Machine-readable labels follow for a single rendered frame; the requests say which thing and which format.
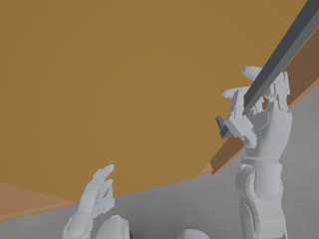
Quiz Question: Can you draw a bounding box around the robot right thigh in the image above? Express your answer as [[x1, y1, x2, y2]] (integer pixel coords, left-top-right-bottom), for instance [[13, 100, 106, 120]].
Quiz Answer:
[[177, 229, 209, 239]]

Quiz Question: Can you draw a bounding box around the robot right hand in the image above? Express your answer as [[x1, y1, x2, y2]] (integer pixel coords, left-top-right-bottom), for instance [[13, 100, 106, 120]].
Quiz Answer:
[[221, 66, 292, 161]]

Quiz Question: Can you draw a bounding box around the robot right forearm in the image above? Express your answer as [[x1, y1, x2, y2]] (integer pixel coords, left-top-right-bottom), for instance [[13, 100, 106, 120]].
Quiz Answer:
[[235, 156, 288, 239]]

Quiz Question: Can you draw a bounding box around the robot left hand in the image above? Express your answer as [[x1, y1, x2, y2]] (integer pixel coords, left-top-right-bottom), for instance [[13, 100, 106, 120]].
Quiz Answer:
[[76, 164, 115, 219]]

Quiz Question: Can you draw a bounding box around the robot thigh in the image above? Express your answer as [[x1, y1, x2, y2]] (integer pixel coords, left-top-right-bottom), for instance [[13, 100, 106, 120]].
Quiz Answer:
[[177, 229, 209, 239], [94, 217, 131, 239]]

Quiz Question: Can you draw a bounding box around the wardrobe door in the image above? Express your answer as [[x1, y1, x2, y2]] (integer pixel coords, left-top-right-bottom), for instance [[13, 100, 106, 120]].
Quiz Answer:
[[0, 182, 67, 216], [0, 0, 319, 203]]

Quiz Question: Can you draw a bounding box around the robot left forearm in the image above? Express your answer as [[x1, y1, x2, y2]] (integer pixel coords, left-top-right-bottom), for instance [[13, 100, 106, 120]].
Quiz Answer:
[[61, 211, 94, 239]]

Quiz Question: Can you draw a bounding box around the robot left thigh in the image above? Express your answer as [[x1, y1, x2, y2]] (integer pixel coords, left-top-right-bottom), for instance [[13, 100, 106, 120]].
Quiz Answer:
[[94, 217, 131, 239]]

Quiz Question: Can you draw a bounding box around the handle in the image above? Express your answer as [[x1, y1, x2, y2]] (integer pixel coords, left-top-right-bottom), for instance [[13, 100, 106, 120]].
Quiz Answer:
[[216, 0, 319, 139]]

